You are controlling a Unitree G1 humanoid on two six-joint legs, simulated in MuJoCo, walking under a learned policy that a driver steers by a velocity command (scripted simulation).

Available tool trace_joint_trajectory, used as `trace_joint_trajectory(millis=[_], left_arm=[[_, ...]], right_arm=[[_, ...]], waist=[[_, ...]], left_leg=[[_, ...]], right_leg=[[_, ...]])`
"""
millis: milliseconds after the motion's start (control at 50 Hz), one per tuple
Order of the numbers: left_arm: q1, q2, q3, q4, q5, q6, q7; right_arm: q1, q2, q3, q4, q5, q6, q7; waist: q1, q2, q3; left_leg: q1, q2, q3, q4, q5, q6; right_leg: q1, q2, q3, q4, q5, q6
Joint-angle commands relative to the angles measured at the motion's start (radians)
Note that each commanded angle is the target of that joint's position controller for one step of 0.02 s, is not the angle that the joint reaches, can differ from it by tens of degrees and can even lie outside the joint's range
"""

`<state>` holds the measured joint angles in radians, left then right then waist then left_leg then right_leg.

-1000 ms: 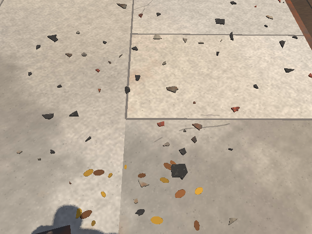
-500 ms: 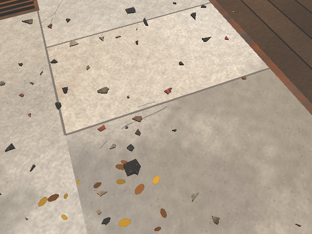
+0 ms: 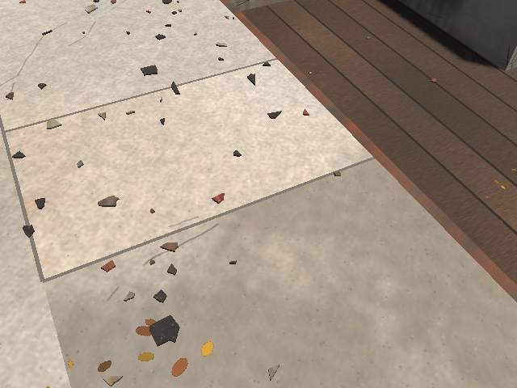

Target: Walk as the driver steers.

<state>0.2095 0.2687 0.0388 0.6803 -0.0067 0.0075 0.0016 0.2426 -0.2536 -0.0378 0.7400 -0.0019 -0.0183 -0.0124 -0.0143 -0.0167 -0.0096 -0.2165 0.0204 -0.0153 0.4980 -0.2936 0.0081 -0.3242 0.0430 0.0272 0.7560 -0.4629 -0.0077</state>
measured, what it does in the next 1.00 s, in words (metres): walks ahead: right foot, then left foot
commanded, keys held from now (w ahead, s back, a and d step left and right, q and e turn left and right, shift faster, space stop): w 0.12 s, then no key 0.88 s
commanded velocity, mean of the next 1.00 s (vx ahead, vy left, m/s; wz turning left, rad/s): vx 0.11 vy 0.00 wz -0.02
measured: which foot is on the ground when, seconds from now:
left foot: down 0.00-0.16, up 0.18-0.50, down 0.52-1.00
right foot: up 0.00-0.14, down 0.16-0.54, up 0.56-0.68, down 0.70-1.00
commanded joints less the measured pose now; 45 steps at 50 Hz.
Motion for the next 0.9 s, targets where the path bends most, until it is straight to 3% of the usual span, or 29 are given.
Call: trace_joint_trajectory(millis=[20,60,100,120,140,160,180,200,220,240,280,340,380,440,500,520,540,560,580,600,640,660,700,720,740,780,840,900], left_arm=[[-0.107,0.088,0.033,-0.099,-0.016,-0.049,-0.013],[-0.091,0.062,0.026,-0.081,-0.012,-0.066,-0.026],[-0.024,0.061,0.032,-0.046,-0.010,-0.073,-0.035],[0.026,0.066,0.037,-0.021,-0.010,-0.071,-0.035],[0.082,0.079,0.043,-0.006,-0.011,-0.068,-0.030],[0.153,0.117,0.052,-0.001,-0.008,-0.067,-0.018],[0.183,0.263,0.082,-0.012,0.005,-0.060,-0.013],[0.213,0.244,0.081,-0.002,0.015,-0.065,-0.015],[0.176,0.192,0.061,-0.002,0.013,-0.074,-0.014],[0.139,0.161,0.051,-0.006,0.009,-0.079,-0.013],[0.084,0.141,0.041,-0.008,-0.002,-0.074,-0.006],[0.056,0.125,0.031,0.007,0.013,-0.055,0.015],[0.056,0.144,0.035,0.020,0.013,-0.045,0.023],[0.081,0.163,0.040,0.048,0.004,-0.035,0.021],[0.044,0.147,0.035,0.061,-0.013,-0.033,0.018],[0.071,0.135,0.031,0.073,-0.004,-0.039,0.017],[0.101,0.114,0.024,0.069,0.025,-0.052,0.016],[0.204,0.062,0.008,0.092,0.033,-0.052,0.016],[0.160,0.076,0.008,0.099,0.027,-0.039,0.018],[0.108,0.080,0.011,0.081,0.013,-0.022,0.018],[0.092,0.086,0.017,0.085,0.012,0.011,0.030],[0.112,0.083,0.019,0.098,0.014,0.022,0.033],[0.155,0.060,0.012,0.134,0.026,0.025,0.030],[0.121,0.086,0.014,0.125,0.035,0.026,0.029],[0.098,0.130,0.025,0.131,0.023,0.024,0.029],[0.046,0.087,0.014,0.123,0.019,0.009,0.031],[0.058,0.097,0.019,0.144,0.020,-0.016,0.032],[0.069,0.089,0.018,0.168,0.012,-0.016,0.029]], right_arm=[[0.040,-0.204,-0.056,-0.042,0.019,-0.016,-0.014],[0.004,-0.208,-0.057,-0.051,0.027,-0.012,-0.008],[-0.013,-0.210,-0.058,-0.054,0.036,-0.004,0.001],[-0.006,-0.196,-0.054,-0.053,0.034,-0.002,0.005],[-0.007,-0.157,-0.040,-0.054,0.025,-0.006,0.010],[-0.032,-0.088,-0.017,-0.069,0.009,-0.014,0.016],[-0.037,-0.051,-0.002,-0.123,-0.007,-0.031,0.013],[-0.072,-0.129,-0.024,-0.131,0.008,-0.040,0.002],[-0.051,-0.172,-0.040,-0.120,0.020,-0.041,0.003],[-0.038,-0.165,-0.040,-0.101,0.018,-0.037,0.007],[-0.045,-0.147,-0.040,-0.089,0.005,-0.029,0.011],[-0.055,-0.075,-0.018,-0.077,0.005,-0.025,0.022],[-0.101,-0.058,-0.008,-0.085,0.003,-0.023,0.024],[-0.141,-0.092,-0.016,-0.096,0.008,-0.018,0.024],[-0.113,-0.109,-0.027,-0.087,-0.003,-0.022,0.024],[-0.088,-0.140,-0.036,-0.082,-0.013,-0.025,0.016],[-0.053,-0.208,-0.050,-0.088,-0.022,-0.025,0.005],[-0.037,-0.172,-0.039,-0.076,-0.030,-0.015,-0.001],[-0.043,-0.103,-0.021,-0.073,-0.016,-0.004,0.002],[-0.079,-0.071,-0.007,-0.063,-0.009,-0.002,0.007],[-0.141,-0.100,-0.011,-0.061,-0.010,-0.007,0.017],[-0.184,-0.120,-0.016,-0.065,-0.012,-0.008,0.018],[-0.244,-0.105,-0.013,-0.068,-0.005,-0.001,0.016],[-0.207,-0.094,-0.011,-0.054,-0.005,0.000,0.015],[-0.191,-0.094,-0.012,-0.052,-0.007,0.002,0.015],[-0.204,-0.092,-0.009,-0.041,-0.015,-0.007,0.012],[-0.171,-0.090,-0.013,-0.011,-0.002,-0.017,0.004],[-0.159,-0.085,-0.015,0.017,0.002,-0.011,0.003]], waist=[[-0.038,0.190,0.092],[-0.022,0.182,0.069],[0.017,0.168,0.035],[0.038,0.152,0.018],[0.064,0.130,-0.005],[0.093,0.033,-0.038],[0.078,-0.238,-0.064],[0.111,-0.208,-0.030],[0.076,-0.132,0.016],[0.058,-0.109,0.016],[0.040,-0.087,0.027],[0.018,-0.086,-0.002],[0.031,-0.103,-0.010],[0.045,-0.103,-0.019],[-0.002,-0.066,-0.026],[-0.011,-0.033,-0.048],[0.003,0.049,-0.122],[0.035,0.163,-0.229],[0.005,0.181,-0.217],[0.015,0.200,-0.158],[0.034,0.153,-0.083],[0.057,0.145,-0.069],[0.094,0.131,-0.064],[0.063,0.098,-0.045],[0.019,0.006,0.013],[0.019,-0.001,0.039],[0.018,-0.009,-0.025],[0.020,-0.009,-0.046]], left_leg=[[0.100,0.270,-0.372,-0.326,-0.311,0.195],[0.041,0.211,-0.264,-0.314,-0.188,0.178],[-0.032,0.173,-0.184,-0.262,-0.120,0.168],[-0.082,0.161,-0.164,-0.219,-0.117,0.157],[-0.138,0.142,-0.143,-0.151,-0.071,0.125],[-0.210,0.074,-0.065,0.044,-0.039,0.059],[-0.398,-0.036,0.050,0.310,-0.162,-0.020],[-0.497,-0.020,-0.011,0.509,-0.328,-0.039],[-0.535,0.018,-0.046,0.603,-0.296,-0.031],[-0.530,0.036,-0.043,0.618,-0.236,-0.024],[-0.493,0.062,-0.031,0.544,-0.113,-0.028],[-0.336,0.037,0.013,0.366,0.020,-0.052],[-0.243,0.017,0.035,0.227,0.090,-0.055],[-0.177,-0.004,0.036,0.134,0.151,-0.037],[-0.048,-0.022,0.041,-0.042,0.281,0.018],[0.054,0.003,0.005,-0.093,0.466,0.042],[0.210,0.114,-0.095,-0.025,0.829,0.089],[0.340,0.236,-0.214,0.017,0.912,0.226],[0.296,0.279,-0.288,-0.035,0.833,0.284],[0.239,0.280,-0.315,-0.081,0.684,0.277],[0.120,0.258,-0.301,-0.133,0.457,0.233],[0.044,0.233,-0.266,-0.148,0.374,0.202],[-0.071,0.141,-0.159,-0.140,0.164,0.119],[-0.098,0.096,-0.111,-0.128,0.038,0.070],[-0.060,0.042,-0.051,-0.119,-0.055,0.036],[-0.010,0.030,-0.045,-0.073,0.049,0.024],[0.052,0.033,-0.031,0.003,0.358,0.047],[0.075,0.032,-0.024,0.021,0.413,0.049]], right_leg=[[-0.245,-0.059,-0.002,0.038,-0.056,-0.017],[-0.095,-0.039,-0.045,-0.101,0.016,-0.026],[0.094,-0.001,-0.101,-0.264,0.202,-0.026],[0.196,0.016,-0.114,-0.312,0.250,-0.026],[0.305,-0.005,-0.077,-0.330,0.262,-0.031],[0.406,-0.128,0.087,-0.397,0.252,-0.061],[0.481,-0.345,0.417,-0.461,0.314,-0.184],[0.433,-0.437,0.564,-0.502,0.370,-0.305],[0.416,-0.418,0.492,-0.482,0.455,-0.302],[0.404,-0.368,0.387,-0.471,0.556,-0.268],[0.371,-0.302,0.242,-0.479,0.753,-0.211],[0.287,-0.225,0.093,-0.471,0.917,-0.187],[0.249,-0.208,0.051,-0.459,0.955,-0.178],[0.250,-0.235,0.074,-0.433,0.956,-0.182],[0.230,-0.220,0.089,-0.356,0.855,-0.144],[0.207,-0.179,0.077,-0.308,0.814,-0.106],[0.136,-0.116,0.040,-0.222,0.629,-0.049],[0.056,-0.071,0.026,-0.124,0.323,0.010],[0.035,-0.056,0.037,-0.063,0.029,0.042],[-0.011,-0.062,0.049,-0.037,-0.125,0.053],[-0.016,-0.079,0.050,-0.054,-0.119,0.064],[0.045,-0.088,0.047,-0.115,-0.039,0.064],[0.202,-0.079,0.023,-0.318,0.246,0.050],[0.210,-0.096,0.045,-0.344,0.292,0.036],[0.093,-0.094,0.045,-0.326,0.160,0.004],[0.048,-0.098,0.048,-0.346,0.148,-0.016],[0.105,-0.100,0.046,-0.329,0.357,-0.002],[0.131,-0.094,0.037,-0.318,0.427,0.001]])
